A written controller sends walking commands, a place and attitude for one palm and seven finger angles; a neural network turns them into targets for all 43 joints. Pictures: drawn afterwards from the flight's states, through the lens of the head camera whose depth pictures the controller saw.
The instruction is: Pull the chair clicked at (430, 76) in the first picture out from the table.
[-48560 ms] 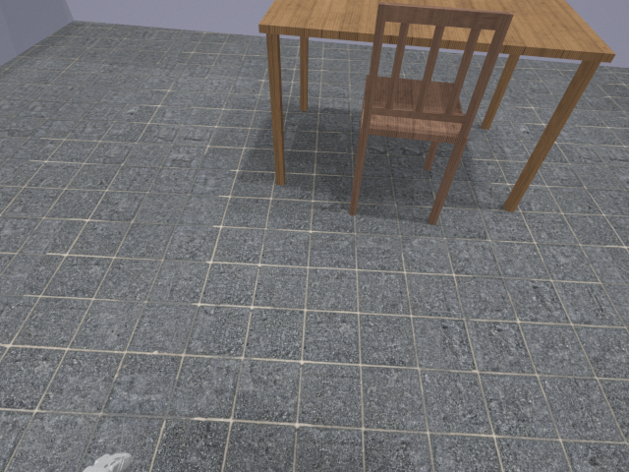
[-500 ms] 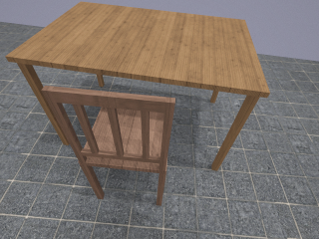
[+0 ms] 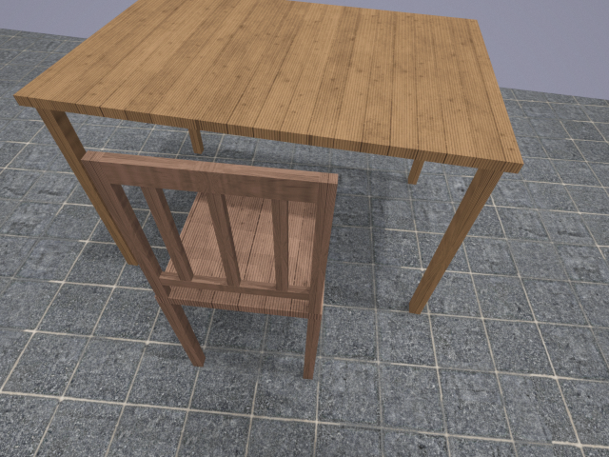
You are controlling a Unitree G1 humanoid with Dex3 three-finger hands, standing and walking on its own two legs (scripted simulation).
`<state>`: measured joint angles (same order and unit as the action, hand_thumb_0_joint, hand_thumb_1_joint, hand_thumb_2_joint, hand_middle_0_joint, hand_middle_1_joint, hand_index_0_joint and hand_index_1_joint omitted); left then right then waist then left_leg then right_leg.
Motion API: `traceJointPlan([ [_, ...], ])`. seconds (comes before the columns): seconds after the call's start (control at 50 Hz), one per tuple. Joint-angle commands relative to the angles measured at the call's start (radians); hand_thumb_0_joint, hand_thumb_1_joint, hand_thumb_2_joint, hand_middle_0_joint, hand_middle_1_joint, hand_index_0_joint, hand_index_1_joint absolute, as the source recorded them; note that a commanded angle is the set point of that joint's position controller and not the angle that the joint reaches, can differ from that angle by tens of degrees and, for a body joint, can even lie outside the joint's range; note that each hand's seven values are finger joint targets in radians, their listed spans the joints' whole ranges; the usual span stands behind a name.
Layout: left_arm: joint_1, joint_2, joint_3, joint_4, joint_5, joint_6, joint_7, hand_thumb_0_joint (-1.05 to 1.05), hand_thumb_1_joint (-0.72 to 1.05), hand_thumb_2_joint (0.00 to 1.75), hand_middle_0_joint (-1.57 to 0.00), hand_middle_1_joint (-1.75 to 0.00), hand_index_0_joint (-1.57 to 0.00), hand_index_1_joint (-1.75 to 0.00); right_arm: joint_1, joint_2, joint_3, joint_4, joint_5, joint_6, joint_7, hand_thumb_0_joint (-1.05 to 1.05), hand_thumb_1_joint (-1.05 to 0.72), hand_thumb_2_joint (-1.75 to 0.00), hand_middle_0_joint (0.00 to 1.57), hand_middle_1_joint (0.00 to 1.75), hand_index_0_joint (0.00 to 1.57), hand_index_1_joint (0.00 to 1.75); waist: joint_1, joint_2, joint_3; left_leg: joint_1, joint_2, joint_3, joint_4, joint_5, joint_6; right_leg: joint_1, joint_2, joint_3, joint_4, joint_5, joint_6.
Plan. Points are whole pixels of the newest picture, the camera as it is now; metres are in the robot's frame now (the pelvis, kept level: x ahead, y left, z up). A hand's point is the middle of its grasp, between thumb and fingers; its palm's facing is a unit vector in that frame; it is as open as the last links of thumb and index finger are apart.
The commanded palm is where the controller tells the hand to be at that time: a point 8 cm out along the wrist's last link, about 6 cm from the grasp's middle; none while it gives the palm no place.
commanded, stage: raise the hand toward the chair's back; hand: left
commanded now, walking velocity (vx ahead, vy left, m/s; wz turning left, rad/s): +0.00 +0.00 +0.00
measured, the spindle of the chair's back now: (225, 242) +0.48 +0.19 -0.08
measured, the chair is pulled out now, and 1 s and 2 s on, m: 0.17 0.17 0.17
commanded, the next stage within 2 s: none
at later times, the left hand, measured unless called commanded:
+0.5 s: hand (170, 450) +0.13 +0.18 -0.05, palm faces +0.09 -0.99 -0.08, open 10.6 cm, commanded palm +0.13 +0.23 -0.06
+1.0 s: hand (188, 412) +0.18 +0.17 -0.07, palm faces -0.08 -1.00 -0.03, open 14.9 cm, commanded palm +0.16 +0.24 -0.05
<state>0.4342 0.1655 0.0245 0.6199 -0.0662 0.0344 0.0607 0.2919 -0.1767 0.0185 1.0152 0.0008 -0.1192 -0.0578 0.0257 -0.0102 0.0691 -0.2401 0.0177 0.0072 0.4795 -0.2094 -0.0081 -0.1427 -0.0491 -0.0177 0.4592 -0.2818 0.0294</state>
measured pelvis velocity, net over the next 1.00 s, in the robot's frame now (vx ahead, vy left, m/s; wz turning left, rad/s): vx -0.03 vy -0.01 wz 0.01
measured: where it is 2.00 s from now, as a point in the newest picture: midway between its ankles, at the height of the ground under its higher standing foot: outside the picture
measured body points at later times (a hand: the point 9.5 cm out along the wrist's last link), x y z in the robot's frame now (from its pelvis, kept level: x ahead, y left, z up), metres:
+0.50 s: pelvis -0.04 -0.03 -0.12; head +0.02 -0.01 +0.33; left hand +0.12 +0.23 -0.05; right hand +0.21 -0.25 -0.16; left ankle +0.03 +0.12 -0.74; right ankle -0.02 -0.15 -0.74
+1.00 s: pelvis -0.03 -0.01 -0.11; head +0.04 +0.00 +0.34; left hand +0.18 +0.23 -0.06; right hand +0.15 -0.27 -0.18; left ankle +0.03 +0.12 -0.74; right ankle -0.02 -0.15 -0.74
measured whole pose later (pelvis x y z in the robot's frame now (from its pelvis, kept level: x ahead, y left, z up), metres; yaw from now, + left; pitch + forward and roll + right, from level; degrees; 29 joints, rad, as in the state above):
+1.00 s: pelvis -0.03 -0.01 -0.11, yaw +0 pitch +15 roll -3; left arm 0.41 0.25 0.18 -0.02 -0.27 -0.35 -0.34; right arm 0.21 -0.24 -0.03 0.59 0.02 -0.23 -0.07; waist -0.02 0.03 -0.14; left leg -1.03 0.05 -0.07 1.23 -0.48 -0.03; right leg -0.90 -0.02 -0.06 1.21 -0.58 0.02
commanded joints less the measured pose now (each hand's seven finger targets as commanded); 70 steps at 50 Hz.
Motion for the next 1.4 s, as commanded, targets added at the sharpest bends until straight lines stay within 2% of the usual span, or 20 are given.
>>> traceJointPlan([
  [0.0,-0.154,-0.001,-0.072,-0.743,-0.089,-0.118,0.027,0.0,0.78,0.85,-0.19,-0.28,-0.19,-0.28,-0.076,-0.185,-0.034,-0.28,0.046,-0.215,-0.013,0.0,-0.9,-0.9,0.2,0.3,0.2,0.3,-0.047,0.08,-0.233,0.097,0.013,-0.01,-0.033,0.132,0.017,-0.123,0.035,-0.1,0.061,0.092,-0.047],
  [0.06,-0.119,0.021,0.027,-0.492,-0.094,-0.252,-0.033,0.0,0.71,0.82,-0.18,-0.27,-0.18,-0.27,-0.106,-0.205,-0.065,-0.34,0.015,-0.237,-0.012,0.0,-0.9,-0.9,0.2,0.3,0.2,0.3,-0.087,-0.23,-0.011,-0.181,-0.019,-0.041,0.081,-0.154,0.023,-0.388,0.049,-0.112,0.08,-0.139,-0.026],
  [0.1,0.027,-0.031,0.048,-0.351,-0.122,-0.388,-0.126,0.0,0.67,0.8,-0.18,-0.26,-0.18,-0.26,-0.155,-0.193,-0.078,-0.394,0.003,-0.236,0.011,0.0,-0.9,-0.9,0.2,0.3,0.2,0.3,-0.025,-0.296,-0.008,-0.339,-0.02,-0.031,0.18,-0.212,0.0,-0.516,0.051,-0.116,0.183,-0.246,-0.032],
  [0.12,0.154,-0.005,0.1,-0.309,-0.137,-0.453,-0.19,0.0,0.64,0.79,-0.17,-0.26,-0.17,-0.26,-0.162,-0.184,-0.09,-0.424,0.006,-0.235,0.031,0.0,-0.9,-0.9,0.2,0.3,0.2,0.3,0.033,-0.224,-0.05,-0.366,-0.028,-0.011,0.209,-0.198,-0.01,-0.508,0.054,-0.106,0.226,-0.241,-0.048],
  [0.14,0.195,-0.005,0.103,-0.338,-0.162,-0.524,-0.26,0.0,0.62,0.78,-0.17,-0.26,-0.17,-0.26,-0.181,-0.185,-0.092,-0.454,0.001,-0.233,0.051,0.0,-0.9,-0.9,0.2,0.3,0.2,0.3,0.05,-0.187,-0.097,-0.394,-0.03,0.0,0.255,-0.189,-0.017,-0.521,0.048,-0.096,0.276,-0.23,-0.057],
  [0.2,0.152,0.118,0.218,-0.337,-0.173,-0.676,-0.427,0.0,0.55,0.75,-0.16,-0.25,-0.16,-0.25,-0.221,-0.191,-0.111,-0.544,0.006,-0.224,0.084,0.0,-0.9,-0.9,0.2,0.3,0.2,0.3,0.057,-0.049,-0.243,-0.504,-0.035,0.023,0.426,-0.148,-0.012,-0.57,0.034,-0.047,0.441,-0.151,-0.074],
  [0.28,0.0,0.17,0.262,-0.643,-0.218,-0.634,-0.42,0.0,0.46,0.71,-0.16,-0.23,-0.16,-0.23,-0.254,-0.181,-0.111,-0.667,0.015,-0.185,0.069,0.0,-0.9,-0.9,0.2,0.3,0.2,0.3,0.062,0.087,-0.366,-0.559,-0.034,0.027,0.496,-0.27,0.008,-0.649,0.034,-0.002,0.507,-0.289,-0.061],
  [0.38,-0.171,0.192,0.199,-1.108,-0.22,-0.697,-0.321,0.0,0.34,0.66,-0.14,-0.21,-0.14,-0.21,-0.161,-0.158,-0.1,-0.635,-0.001,-0.194,0.021,0.0,-0.9,-0.9,0.2,0.3,0.2,0.3,-0.02,0.218,-0.501,-0.463,-0.006,-0.024,0.601,-0.16,0.036,-0.718,0.058,0.011,0.567,-0.175,-0.069],
  [0.42,-0.21,0.157,0.127,-1.088,-0.207,-0.697,-0.346,0.0,0.29,0.64,-0.14,-0.2,-0.14,-0.2,-0.14,-0.167,-0.092,-0.594,-0.006,-0.201,0.005,0.0,-0.9,-0.9,0.2,0.3,0.2,0.3,-0.081,0.143,-0.451,-0.51,0.006,-0.042,0.648,-0.151,0.047,-0.782,0.069,-0.001,0.58,-0.167,-0.06],
  [0.48,-0.166,0.145,0.102,-0.889,-0.205,-0.609,-0.424,0.0,0.22,0.61,-0.13,-0.19,-0.13,-0.19,-0.142,-0.181,-0.085,-0.555,0.015,-0.21,-0.019,0.0,-0.9,-0.9,0.2,0.3,0.2,0.3,-0.111,0.06,-0.333,-0.623,0.006,-0.051,0.673,-0.23,0.044,-0.809,0.073,0.01,0.538,-0.246,-0.052],
  [0.52,-0.085,0.149,0.132,-0.737,-0.212,-0.486,-0.477,0.0,0.18,0.59,-0.13,-0.19,-0.13,-0.19,-0.158,-0.182,-0.083,-0.564,0.031,-0.198,-0.029,0.0,-0.9,-0.9,0.2,0.3,0.2,0.3,-0.085,0.017,-0.321,-0.66,-0.001,-0.046,0.661,-0.254,0.041,-0.779,0.072,0.024,0.505,-0.293,-0.05],
  [0.58,-0.009,0.219,0.242,-0.757,-0.242,-0.327,-0.497,0.0,0.11,0.56,-0.12,-0.18,-0.12,-0.18,-0.188,-0.181,-0.088,-0.612,0.043,-0.168,-0.039,0.0,-0.9,-0.9,0.2,0.3,0.2,0.3,-0.011,-0.023,-0.441,-0.627,-0.017,-0.034,0.613,-0.205,0.041,-0.646,0.049,0.036,0.471,-0.273,-0.042],
  [0.66,0.012,0.248,0.374,-0.917,-0.287,-0.304,-0.393,0.0,0.01,0.52,-0.11,-0.16,-0.11,-0.16,-0.197,-0.128,-0.092,-0.637,0.031,-0.149,-0.034,0.0,-0.9,-0.9,0.2,0.3,0.2,0.3,0.052,0.005,-0.57,-0.54,-0.013,-0.028,0.596,-0.038,0.036,-0.535,0.05,0.005,0.519,-0.065,-0.043],
  [0.74,-0.043,0.19,0.304,-0.928,-0.251,-0.439,-0.302,0.0,-0.08,0.48,-0.1,-0.15,-0.1,-0.15,-0.171,-0.117,-0.089,-0.585,0.015,-0.161,-0.016,0.0,-0.9,-0.9,0.2,0.3,0.2,0.3,0.004,0.024,-0.447,-0.545,-0.004,-0.039,0.598,-0.038,0.031,-0.646,0.066,-0.034,0.555,-0.056,-0.047],
  [0.84,-0.051,0.135,0.172,-0.792,-0.21,-0.496,-0.371,0.0,-0.2,0.43,-0.09,-0.13,-0.09,-0.13,-0.145,-0.16,-0.092,-0.568,0.024,-0.172,-0.015,0.0,-0.9,-0.9,0.2,0.3,0.2,0.3,-0.066,0.011,-0.333,-0.598,-0.003,-0.042,0.595,-0.181,0.035,-0.756,0.06,-0.027,0.521,-0.22,-0.045],
  [0.98,-0.07,0.254,0.3,-0.96,-0.246,-0.462,-0.368,0.0,-0.36,0.36,-0.07,-0.1,-0.07,-0.1,-0.147,-0.166,-0.094,-0.596,0.029,-0.186,-0.033,0.0,-0.9,-0.9,0.2,0.3,0.2,0.3,-0.011,0.109,-0.502,-0.468,-0.007,-0.041,0.543,-0.108,0.037,-0.65,0.058,-0.042,0.52,-0.144,-0.053],
  [1.08,-0.083,0.191,0.272,-0.89,-0.229,-0.467,-0.297,0.0,-0.48,0.31,-0.06,-0.08,-0.06,-0.08,-0.15,-0.156,-0.086,-0.581,0.024,-0.168,-0.02,0.0,-0.9,-0.9,0.2,0.3,0.2,0.3,-0.035,0.103,-0.397,-0.472,-0.002,-0.057,0.519,-0.136,0.026,-0.703,0.068,-0.073,0.521,-0.161,-0.052],
  [1.16,-0.1,0.175,0.197,-0.793,-0.193,-0.411,-0.337,0.0,-0.5,0.3,-0.06,-0.08,-0.06,-0.08,-0.138,-0.176,-0.077,-0.595,0.028,-0.148,-0.015,0.0,-0.9,-0.9,0.2,0.3,0.2,0.3,-0.065,0.077,-0.343,-0.502,-0.001,-0.056,0.504,-0.195,0.028,-0.714,0.067,-0.07,0.495,-0.191,-0.047],
  [1.32,-0.179,0.288,0.323,-0.909,-0.231,-0.422,-0.351,0.0,-0.5,0.3,-0.06,-0.08,-0.06,-0.08,-0.131,-0.18,-0.066,-0.611,0.018,-0.153,-0.024,0.0,-0.9,-0.9,0.2,0.3,0.2,0.3,-0.029,0.124,-0.468,-0.407,0.0,-0.064,0.5,-0.079,0.027,-0.647,0.07,-0.07,0.502,-0.105,-0.054],
  [1.38,-0.191,0.24,0.299,-0.888,-0.235,-0.45,-0.33,0.0,-0.5,0.3,-0.06,-0.08,-0.06,-0.08,-0.128,-0.171,-0.063,-0.596,0.015,-0.155,-0.017,0.0,-0.9,-0.9,0.2,0.3,0.2,0.3,-0.041,0.124,-0.445,-0.392,0.004,-0.073,0.498,-0.059,0.021,-0.67,0.069,-0.079,0.509,-0.096,-0.054],
])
